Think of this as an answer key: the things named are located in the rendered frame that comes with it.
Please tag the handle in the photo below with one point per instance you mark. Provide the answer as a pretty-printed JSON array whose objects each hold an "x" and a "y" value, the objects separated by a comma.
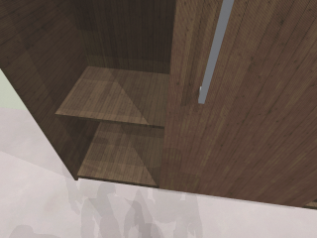
[{"x": 215, "y": 48}]

